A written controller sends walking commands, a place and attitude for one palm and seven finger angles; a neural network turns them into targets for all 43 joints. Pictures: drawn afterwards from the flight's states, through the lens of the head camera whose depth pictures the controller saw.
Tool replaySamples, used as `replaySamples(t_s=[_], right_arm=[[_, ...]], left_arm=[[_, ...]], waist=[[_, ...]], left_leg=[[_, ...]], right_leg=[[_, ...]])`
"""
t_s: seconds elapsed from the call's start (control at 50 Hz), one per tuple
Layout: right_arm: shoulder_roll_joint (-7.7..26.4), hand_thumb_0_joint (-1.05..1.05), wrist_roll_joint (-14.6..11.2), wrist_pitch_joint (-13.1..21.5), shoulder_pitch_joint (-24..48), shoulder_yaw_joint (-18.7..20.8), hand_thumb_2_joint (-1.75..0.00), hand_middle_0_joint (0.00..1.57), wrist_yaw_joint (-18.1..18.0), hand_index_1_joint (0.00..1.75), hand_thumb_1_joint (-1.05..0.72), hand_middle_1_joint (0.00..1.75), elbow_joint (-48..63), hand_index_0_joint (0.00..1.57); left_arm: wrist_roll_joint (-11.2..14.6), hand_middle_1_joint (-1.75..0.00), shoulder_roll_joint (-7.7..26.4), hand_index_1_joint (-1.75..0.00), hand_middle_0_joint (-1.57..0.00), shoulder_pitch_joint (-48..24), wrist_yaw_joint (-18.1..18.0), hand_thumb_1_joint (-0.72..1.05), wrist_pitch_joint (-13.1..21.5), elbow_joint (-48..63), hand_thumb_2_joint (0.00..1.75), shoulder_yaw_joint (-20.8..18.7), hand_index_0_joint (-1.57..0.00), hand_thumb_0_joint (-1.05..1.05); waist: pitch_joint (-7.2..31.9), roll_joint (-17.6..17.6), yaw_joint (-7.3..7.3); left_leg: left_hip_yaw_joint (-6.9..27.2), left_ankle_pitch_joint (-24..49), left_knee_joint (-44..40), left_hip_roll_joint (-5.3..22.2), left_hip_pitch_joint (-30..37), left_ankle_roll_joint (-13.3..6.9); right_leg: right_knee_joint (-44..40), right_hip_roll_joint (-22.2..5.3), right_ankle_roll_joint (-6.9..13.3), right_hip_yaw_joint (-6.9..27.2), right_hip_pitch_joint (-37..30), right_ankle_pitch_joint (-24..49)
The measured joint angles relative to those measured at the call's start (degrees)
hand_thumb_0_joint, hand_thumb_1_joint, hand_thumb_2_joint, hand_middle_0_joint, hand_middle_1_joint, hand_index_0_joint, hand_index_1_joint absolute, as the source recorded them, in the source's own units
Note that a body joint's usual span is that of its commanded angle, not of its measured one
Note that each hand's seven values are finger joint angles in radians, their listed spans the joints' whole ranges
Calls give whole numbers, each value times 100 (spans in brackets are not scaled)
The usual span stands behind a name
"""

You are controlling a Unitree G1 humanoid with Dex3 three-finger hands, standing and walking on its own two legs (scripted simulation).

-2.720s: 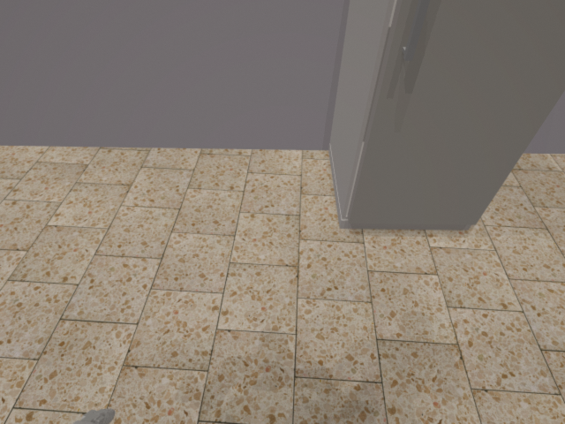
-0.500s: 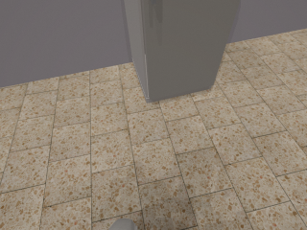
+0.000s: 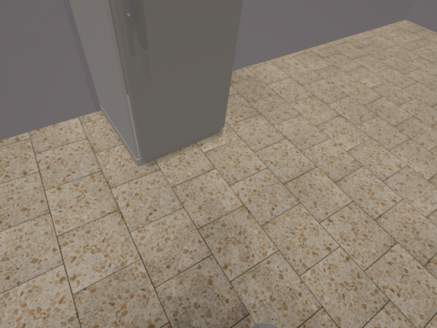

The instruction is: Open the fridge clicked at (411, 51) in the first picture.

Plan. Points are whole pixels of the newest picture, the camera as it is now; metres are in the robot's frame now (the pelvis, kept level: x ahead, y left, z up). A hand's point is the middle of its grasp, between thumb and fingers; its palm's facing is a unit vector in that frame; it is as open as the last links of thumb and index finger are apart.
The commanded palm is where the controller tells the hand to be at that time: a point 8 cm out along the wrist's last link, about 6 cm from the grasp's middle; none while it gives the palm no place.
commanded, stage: walk to a spot facing it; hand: left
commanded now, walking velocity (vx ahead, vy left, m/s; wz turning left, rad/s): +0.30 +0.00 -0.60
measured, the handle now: out of the picture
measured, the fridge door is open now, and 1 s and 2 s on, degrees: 0 0 0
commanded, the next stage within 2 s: turn to face it in 1.32 s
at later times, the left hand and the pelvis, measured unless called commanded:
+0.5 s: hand (193, 273) +0.26 +0.07 -0.16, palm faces -0.28 -0.94 -0.20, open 7.4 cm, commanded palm none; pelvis +0.13 -0.09 -0.01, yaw -16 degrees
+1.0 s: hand (193, 212) +0.44 +0.09 -0.18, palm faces -0.34 -0.93 -0.14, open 7.4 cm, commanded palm none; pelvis +0.35 -0.07 +0.00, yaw -26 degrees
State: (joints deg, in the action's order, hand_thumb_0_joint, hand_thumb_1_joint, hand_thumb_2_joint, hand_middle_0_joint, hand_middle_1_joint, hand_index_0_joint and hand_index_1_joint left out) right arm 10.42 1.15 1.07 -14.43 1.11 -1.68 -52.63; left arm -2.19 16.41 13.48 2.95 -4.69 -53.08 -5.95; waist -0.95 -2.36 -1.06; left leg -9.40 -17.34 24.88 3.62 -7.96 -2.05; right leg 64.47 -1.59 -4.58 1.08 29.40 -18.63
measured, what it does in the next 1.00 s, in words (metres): walks ahead, turning right: right foot, then left foot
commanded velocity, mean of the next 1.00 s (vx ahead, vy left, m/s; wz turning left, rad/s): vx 0.35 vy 0.00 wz -0.39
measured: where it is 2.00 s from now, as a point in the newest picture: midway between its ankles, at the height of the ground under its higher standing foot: (274, 250)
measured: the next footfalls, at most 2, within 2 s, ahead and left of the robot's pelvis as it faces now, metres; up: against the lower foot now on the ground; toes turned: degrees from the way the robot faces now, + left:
right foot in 0.30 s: +0.12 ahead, -0.18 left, +0.00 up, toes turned -20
left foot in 0.74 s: +0.43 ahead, -0.03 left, +0.00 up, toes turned -11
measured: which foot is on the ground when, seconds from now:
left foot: down 0.00-0.30, up 0.32-0.72, down 0.74-1.00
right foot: up 0.00-0.28, down 0.30-0.76, up 0.78-1.00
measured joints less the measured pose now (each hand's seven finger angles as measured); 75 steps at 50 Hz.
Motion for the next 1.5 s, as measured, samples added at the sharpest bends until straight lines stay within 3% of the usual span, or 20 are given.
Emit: replaySamples(t_s=[0.16,0.28,0.32,0.38,0.44,0.52,0.58,0.72,0.76,0.82,0.86,0.92,1.04,1.18,1.28,1.36,1.4,1.42,1.46,1.5], right_arm=[[102,0,44,112,-710,103,-90,20,28,30,-90,30,-404,20],[298,0,75,74,-1166,196,-90,20,77,30,-90,30,-722,20],[319,0,19,14,-1283,183,-90,20,123,30,-90,30,-814,20],[288,1,-16,-175,-1114,151,-90,19,154,30,-90,30,-931,19],[252,1,17,-169,-745,173,-90,19,172,30,-91,30,-802,19],[186,1,43,-53,-196,190,-90,19,201,30,-91,30,-430,19],[125,1,39,-7,143,181,-90,19,251,30,-91,30,-256,19],[11,0,14,104,589,127,-90,19,352,30,-91,30,-117,19],[-35,0,49,225,655,106,-90,19,314,30,-90,30,-109,19],[-95,0,73,336,659,40,-90,20,242,30,-90,30,-110,20],[-141,0,58,338,511,30,-90,20,178,30,-90,30,-180,20],[-208,-1,1,369,190,99,-90,20,60,30,-92,30,-360,20],[-126,-1,-26,335,-424,171,-90,20,7,30,-94,30,-747,20],[-261,0,-15,338,-959,137,-90,19,15,30,-92,30,-968,20],[-346,0,49,307,-1191,107,-90,19,45,30,-91,30,-1047,20],[-364,0,54,230,-1337,119,-90,20,79,30,-90,30,-1091,20],[-373,0,-6,136,-1377,119,-90,20,133,30,-90,30,-1102,20],[-355,0,-43,67,-1278,116,-90,20,145,30,-90,30,-1089,20],[-293,1,-89,-19,-965,133,-90,20,121,30,-90,30,-999,20],[-203,1,-77,-27,-616,161,-90,20,85,30,-90,30,-848,20]], left_arm=[[-2,-30,-264,-30,-20,-357,102,91,6,-37,90,107,-19,1],[8,-30,-419,-30,-20,-811,105,91,221,121,90,191,-19,1],[14,-30,-430,-30,-20,-955,62,91,440,177,90,235,-19,1],[130,-30,-470,-30,-20,-869,-61,91,638,185,90,284,-19,0],[140,-30,-509,-30,-20,-519,-154,91,671,25,90,309,-20,0],[103,-30,-567,-30,-20,-62,-221,92,705,-309,90,326,-20,0],[91,-30,-566,-30,-20,238,-238,92,742,-500,90,331,-20,0],[62,-30,-528,-30,-20,842,-282,91,749,-833,90,318,-20,0],[89,-30,-496,-30,-20,980,-281,91,714,-931,90,284,-20,0],[126,-30,-506,-30,-20,928,-262,91,580,-1042,90,262,-19,1],[105,-30,-518,-30,-20,845,-223,91,536,-1059,90,231,-19,1],[60,-30,-510,-30,-20,651,-175,91,499,-923,90,170,-19,1],[13,-30,-546,-30,-20,330,-138,91,381,-621,90,42,-19,0],[-1,-30,-600,-30,-20,-19,-66,91,246,-527,90,24,-19,0],[17,-30,-656,-30,-20,-426,-34,91,250,-392,90,77,-19,1],[17,-30,-655,-30,-20,-733,-24,91,425,-201,90,121,-19,1],[12,-30,-606,-30,-20,-784,-40,91,627,-123,90,132,-19,1],[52,-30,-587,-30,-20,-799,-72,91,707,-93,90,142,-19,0],[123,-30,-565,-30,-20,-780,-154,91,753,-91,90,167,-19,0],[144,-30,-580,-30,-20,-693,-233,91,751,-165,90,212,-19,0]], waist=[[-103,148,306],[-230,342,546],[-292,415,551],[-270,370,464],[-137,323,366],[-39,359,346],[-7,390,238],[-12,266,-125],[-54,103,-148],[-188,15,-160],[-179,32,-113],[-139,27,-70],[13,-5,-35],[-12,39,155],[-224,179,379],[-394,337,450],[-422,341,350],[-451,324,304],[-510,266,292],[-470,255,288]], left_leg=[[-656,-193,-188,227,397,192],[-1074,-745,294,567,608,554],[-854,-1134,1463,819,249,591],[39,-1174,3731,635,-765,517],[339,-553,4340,570,-1566,529],[499,63,3812,605,-2333,629],[520,466,3240,603,-2630,650],[336,722,1391,333,-2084,460],[205,681,1151,158,-1776,246],[-53,290,1421,161,-1532,-114],[-192,278,1111,152,-1167,-143],[-357,371,487,76,-649,-140],[-722,308,-242,-66,54,-123],[-1172,-98,-524,-78,729,42],[-1464,-534,-457,83,1153,303],[-1680,-1098,195,466,1315,590],[-1444,-1118,1649,824,921,584],[-957,-1234,2732,853,472,582],[-85,-1186,4480,668,-419,555],[365,-830,5171,560,-1149,523]], right_leg=[[-1315,-352,77,-415,-230,-24],[-2815,-156,408,-826,-741,-83],[-2940,-24,628,-899,-880,465],[-2766,79,718,-830,-1097,61],[-3322,202,684,-638,-1573,132],[-3980,304,703,-472,-2117,253],[-4233,358,660,-385,-2435,190],[-4148,316,416,-213,-3024,-454],[-3455,171,389,-99,-2896,-878],[-863,164,576,19,-1893,-1015],[226,96,608,-96,-1246,-532],[657,-96,560,-224,-475,112],[522,-365,381,-207,520,1027],[-499,-571,251,-484,716,1249],[-1737,-506,382,-788,434,939],[-2613,-145,685,-1077,-27,570],[-2785,35,906,-1150,-271,876],[-2551,89,986,-1105,-234,733],[-2466,150,1043,-1009,-414,431],[-2770,201,943,-935,-735,413]])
